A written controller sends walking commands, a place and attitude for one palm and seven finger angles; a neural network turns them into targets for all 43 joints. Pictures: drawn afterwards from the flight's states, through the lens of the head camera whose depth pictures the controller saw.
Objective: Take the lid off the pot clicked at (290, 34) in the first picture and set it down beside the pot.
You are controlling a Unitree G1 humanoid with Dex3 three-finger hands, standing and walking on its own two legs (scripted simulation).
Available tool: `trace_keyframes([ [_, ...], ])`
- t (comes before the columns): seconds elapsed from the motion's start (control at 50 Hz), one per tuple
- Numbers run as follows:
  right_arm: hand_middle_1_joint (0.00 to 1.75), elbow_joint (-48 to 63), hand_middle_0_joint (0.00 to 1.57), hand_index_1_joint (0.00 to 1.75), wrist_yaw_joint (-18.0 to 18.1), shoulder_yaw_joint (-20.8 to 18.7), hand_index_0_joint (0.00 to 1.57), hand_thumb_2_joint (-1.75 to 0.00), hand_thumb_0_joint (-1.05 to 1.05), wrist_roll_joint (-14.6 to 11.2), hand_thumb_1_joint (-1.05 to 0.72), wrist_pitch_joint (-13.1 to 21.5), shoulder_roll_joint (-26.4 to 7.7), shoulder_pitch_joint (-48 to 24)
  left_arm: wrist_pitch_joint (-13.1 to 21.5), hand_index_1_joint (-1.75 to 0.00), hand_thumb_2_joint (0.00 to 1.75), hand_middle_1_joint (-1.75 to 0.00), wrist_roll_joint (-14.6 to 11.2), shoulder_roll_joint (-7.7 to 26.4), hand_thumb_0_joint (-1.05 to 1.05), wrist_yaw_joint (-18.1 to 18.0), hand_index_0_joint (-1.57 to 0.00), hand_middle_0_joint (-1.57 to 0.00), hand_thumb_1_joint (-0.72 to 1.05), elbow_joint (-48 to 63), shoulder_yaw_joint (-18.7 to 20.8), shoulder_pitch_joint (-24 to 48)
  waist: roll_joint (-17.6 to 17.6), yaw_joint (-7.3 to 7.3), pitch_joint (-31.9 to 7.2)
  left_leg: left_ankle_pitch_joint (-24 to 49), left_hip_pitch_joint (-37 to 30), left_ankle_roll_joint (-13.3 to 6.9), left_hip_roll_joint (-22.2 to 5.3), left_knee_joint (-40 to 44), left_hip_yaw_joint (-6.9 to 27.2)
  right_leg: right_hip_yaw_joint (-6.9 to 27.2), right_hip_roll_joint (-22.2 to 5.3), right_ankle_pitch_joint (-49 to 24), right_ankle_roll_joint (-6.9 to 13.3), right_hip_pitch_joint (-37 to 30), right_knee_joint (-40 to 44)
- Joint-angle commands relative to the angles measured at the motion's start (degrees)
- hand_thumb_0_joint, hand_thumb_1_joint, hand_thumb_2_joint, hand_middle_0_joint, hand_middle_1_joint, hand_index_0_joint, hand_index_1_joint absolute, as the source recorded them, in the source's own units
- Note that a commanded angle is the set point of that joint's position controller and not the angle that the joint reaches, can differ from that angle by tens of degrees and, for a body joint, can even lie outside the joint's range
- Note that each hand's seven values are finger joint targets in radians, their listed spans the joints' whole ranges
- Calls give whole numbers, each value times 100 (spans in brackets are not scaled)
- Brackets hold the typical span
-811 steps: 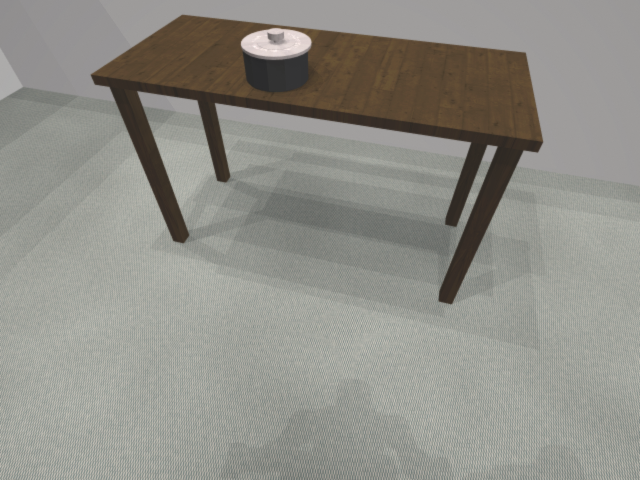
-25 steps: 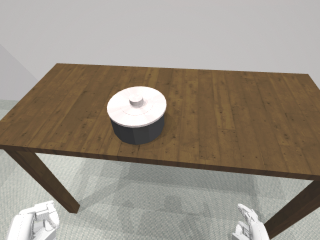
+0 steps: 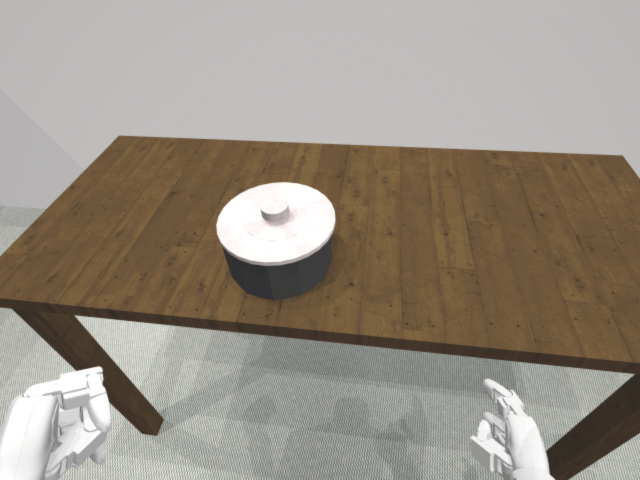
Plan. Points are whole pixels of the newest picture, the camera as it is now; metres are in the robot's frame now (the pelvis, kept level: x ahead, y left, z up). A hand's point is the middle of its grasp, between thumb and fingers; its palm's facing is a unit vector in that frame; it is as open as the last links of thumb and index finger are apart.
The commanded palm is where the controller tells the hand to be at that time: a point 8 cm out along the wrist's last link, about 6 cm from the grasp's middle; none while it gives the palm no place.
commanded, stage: raise the hand higher, near the body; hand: left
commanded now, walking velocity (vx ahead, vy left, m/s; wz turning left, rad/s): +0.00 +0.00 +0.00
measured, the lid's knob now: (274, 208) +0.48 +0.14 +0.09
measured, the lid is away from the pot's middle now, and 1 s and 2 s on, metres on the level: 0.00 0.00 0.00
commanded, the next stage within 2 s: reach forward and open the fingers in 0.20 s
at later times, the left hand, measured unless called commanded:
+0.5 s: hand (81, 395) +0.16 +0.27 +0.10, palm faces +0.05 -0.29 -0.96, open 2.9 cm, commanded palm +0.14 +0.28 +0.15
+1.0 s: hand (58, 357) +0.19 +0.30 +0.12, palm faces -0.14 -0.05 -0.99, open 6.5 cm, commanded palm +0.17 +0.29 +0.19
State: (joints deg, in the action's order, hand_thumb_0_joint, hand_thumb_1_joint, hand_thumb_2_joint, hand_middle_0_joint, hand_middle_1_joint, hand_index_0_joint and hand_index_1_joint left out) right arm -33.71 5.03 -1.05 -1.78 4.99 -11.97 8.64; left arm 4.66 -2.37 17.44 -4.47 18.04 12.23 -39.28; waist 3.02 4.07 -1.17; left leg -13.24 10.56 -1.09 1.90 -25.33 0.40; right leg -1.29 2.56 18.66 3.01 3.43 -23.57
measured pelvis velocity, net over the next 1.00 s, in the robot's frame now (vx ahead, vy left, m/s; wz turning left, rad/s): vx -0.06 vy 0.04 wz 0.02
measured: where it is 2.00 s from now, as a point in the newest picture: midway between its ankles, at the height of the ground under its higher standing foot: outside the picture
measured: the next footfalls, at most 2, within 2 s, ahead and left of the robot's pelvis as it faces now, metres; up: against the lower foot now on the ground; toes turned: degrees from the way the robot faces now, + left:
none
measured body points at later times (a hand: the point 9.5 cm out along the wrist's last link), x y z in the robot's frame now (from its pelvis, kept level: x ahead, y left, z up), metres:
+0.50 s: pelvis -0.03 +0.03 -0.01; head -0.02 -0.01 +0.44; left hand +0.15 +0.28 +0.16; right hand +0.17 -0.20 -0.10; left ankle +0.00 +0.11 -0.74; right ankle -0.06 -0.08 -0.74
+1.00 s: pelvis -0.06 +0.04 +0.00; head -0.05 +0.00 +0.45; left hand +0.19 +0.30 +0.18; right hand +0.16 -0.17 -0.09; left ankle +0.00 +0.11 -0.74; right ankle -0.06 -0.08 -0.74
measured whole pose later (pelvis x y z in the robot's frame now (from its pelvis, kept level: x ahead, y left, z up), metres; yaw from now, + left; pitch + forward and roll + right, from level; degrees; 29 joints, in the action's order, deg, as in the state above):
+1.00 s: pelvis -0.06 +0.04 +0.00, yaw +1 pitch -2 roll -1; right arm -31.4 -0.8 1.0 -3.5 -5.8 -15.8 6.3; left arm -2.0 42.2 38.8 14.6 13.3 3.5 -6.1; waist 7.3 3.7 1.1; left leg -8.1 16.4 -4.1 3.5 -26.1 0.5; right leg -2.1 0.9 14.3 0.2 9.2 -25.0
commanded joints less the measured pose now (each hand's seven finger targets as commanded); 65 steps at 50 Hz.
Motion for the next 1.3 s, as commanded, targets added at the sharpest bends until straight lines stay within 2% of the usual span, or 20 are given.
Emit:
trace_keyframes([
  [0.0, 30, 978, 20, 30, -48, -99, 20, -90, 0, 30, -90, 276, -524, -605, 357, -150, 90, -150, -20, 833, 0, -21, -130, -130, 90, 1212, 574, 94, -134, -59, -144, 1604, -884, -140, -240, 56, -55, 0, -410, -2118, -333, 876, 432],
  [0.1, 30, 1007, 20, 30, -39, -35, 20, -90, 0, 54, -90, 351, -503, -582, 419, -150, 90, -150, -46, 1125, 0, -132, -130, -130, 90, 1635, 845, 409, -66, -26, -247, 1457, -950, -114, -284, 115, 19, -1, -375, -1714, -277, 859, 506],
  [0.18, 30, 1017, 20, 30, -92, -17, 20, -90, 0, 36, -90, 311, -490, -603, 423, -150, 90, -150, -78, 703, 0, -61, -130, -130, 90, 1445, 466, 388, -200, -110, -51, 1243, -856, -106, -310, 182, 53, -26, -351, -1414, -263, 914, 502],
  [0.28, 30, 1035, 20, 30, -103, 10, 20, -90, 0, 50, -90, 416, -542, -584, 540, -150, 90, -150, -92, 1049, 0, -147, -130, -130, 90, 2046, 692, 914, 49, -93, -223, 984, -888, -80, -340, 251, 126, -4, -347, -1044, -241, 862, 535],
  [0.3, 30, 1096, 20, 30, -160, 89, 20, -90, 0, 170, -90, 110, -962, -632, 105, -147, 91, -147, 2387, 2380, 0, -309, -128, -128, 87, 2249, 406, 1205, 379, -47, -262, 1283, -268, -156, -217, -18, -72, 190, -182, -1165, -233, 1414, 156],
  [0.34, 30, 1303, 20, 30, -273, 43, 20, -90, 0, 168, -90, -174, -742, -639, -313, -140, 92, -140, 2463, 1721, 0, -430, -126, -126, 82, 2404, 274, 1052, 490, -18, -450, 1542, -148, -105, -239, -65, -86, -121, -211, -1157, -144, 1291, -66],
  [0.38, 30, 1302, 20, 30, -376, 15, 20, -90, 0, 119, -90, -460, -771, -769, -670, -132, 95, -132, 3458, 1933, 0, -377, -124, -124, 76, 1801, 246, 598, 245, 105, -413, 1267, 38, -70, -254, -97, -104, 6, -99, -921, -79, 1354, -135],
  [0.44, 30, 1441, 20, 30, -438, 29, 20, -90, 0, 78, -90, -915, -907, -1017, -975, -122, 101, -122, 4235, 2552, 0, -126, -121, -121, 66, 1637, 394, 834, -134, 156, -688, 1031, 153, -100, -188, -179, -100, 173, -112, -855, -106, 1260, -150],
  [0.5, 30, 1438, 20, 30, -441, 28, 20, -90, 0, -15, -90, -982, -905, -1136, -1056, -111, 108, -111, 4670, 3024, 0, 172, -118, -118, 56, 1712, 353, 1723, 137, 70, -1081, 922, -90, -152, -223, -218, 45, 206, -202, -750, -154, 1215, -109],
  [0.64, 30, 1211, 20, 30, -425, 15, 20, -90, 0, -156, -90, -947, -978, -1092, -1031, -86, 120, -86, 4438, 3256, 0, 1275, -110, -110, 34, 804, 99, 2486, -357, -113, -560, 966, -94, -235, -104, -39, 230, 79, -226, -1101, -297, 1340, 210],
  [0.7, 30, 1239, 20, 30, -419, 36, 20, -90, 0, -159, -90, -847, -960, -1153, -825, -76, 124, -76, 4458, 3651, 0, 1579, -107, -107, 25, 1051, 235, 3328, -137, -112, -673, 1042, -249, -249, -83, 17, 255, 63, -246, -1145, -289, 1207, 235],
  [0.72, 30, 1292, 20, 30, -396, 16, 20, -90, 0, -160, -90, -810, -897, -1174, -743, -72, 126, -72, 4387, 3345, 0, 1638, -105, -105, 22, 1067, -55, 3441, 12, -178, -612, 940, -336, -257, -85, 47, 264, 38, -233, -1006, -284, 1195, 280],
  [0.76, 30, 1267, 20, 30, -396, 55, 20, -90, 0, -135, -90, -712, -894, -1244, -582, -65, 127, -65, 4493, 3812, 0, 1659, -103, -103, 16, 1102, 397, 3834, 208, -77, -681, 884, -442, -257, -70, 53, 321, 77, -163, -907, -234, 1260, 342],
  [0.78, 30, 1246, 20, 30, -400, 46, 20, -90, 0, -128, -90, -720, -843, -1095, -531, -61, 128, -61, 4415, 3508, 0, 1679, -102, -102, 13, 884, 149, 3767, 113, -120, -756, 848, -463, -239, -76, 94, 313, -13, -175, -782, -240, 1121, 314],
  [0.86, 30, 1144, 20, 30, -523, 33, 20, -90, 0, -143, -90, -805, -944, -1067, -592, -47, 132, -47, 4528, 3709, 0, 1690, -97, -97, 2, 124, 516, 3756, 253, -12, -526, 765, -373, -173, -58, 194, 291, 6, -112, -700, -164, 1192, 425],
  [0.92, 30, 1252, 20, 30, -586, -2, 20, -90, 0, -172, -90, -795, -916, -1129, -592, -36, 135, -36, 4387, 3173, 0, 1702, -93, -93, -7, 531, -180, 4446, 359, -126, -695, 591, -532, -159, -95, 302, 333, -57, -152, -515, -197, 1160, 398],
  [0.98, 30, 1291, 20, 30, -608, -4, 20, -90, 0, -153, -90, -702, -894, -1131, -594, -26, 139, -26, 4416, 3206, 0, 1757, -90, -90, -16, 737, -283, 4765, 277, -110, -1038, 441, -659, -172, -102, 341, 406, -52, -122, -450, -186, 1039, 342],
  [1.06, 30, 1123, 20, 30, -573, 39, 20, -90, 0, -135, -90, -723, -1011, -1135, -685, -12, 144, -12, 4763, 4232, 0, 1718, -85, -85, -28, 209, 566, 5256, 217, -8, -969, 407, -460, -156, -89, 353, 427, 33, -106, -406, -121, 981, 322],
  [1.18, 30, 1221, 20, 30, -637, 21, 20, -90, 0, -187, -90, -717, -928, -1102, -819, -8, 146, -8, 4422, 3106, 0, 1892, -84, -84, -31, -159, -428, 5410, 281, -94, -872, 155, -569, -124, -116, 503, 538, -110, -104, -344, -135, 1143, 248],
  [1.28, 30, 1251, 20, 30, -642, 39, 20, -90, 0, -168, -90, -699, -978, -1174, -898, -8, 149, -8, 4660, 3552, 0, 2015, -84, -84, -32, 311, -334, 6233, 158, -113, -1141, 186, -609, -138, -129, 500, 595, -91, -97, -417, -130, 1022, 174],
])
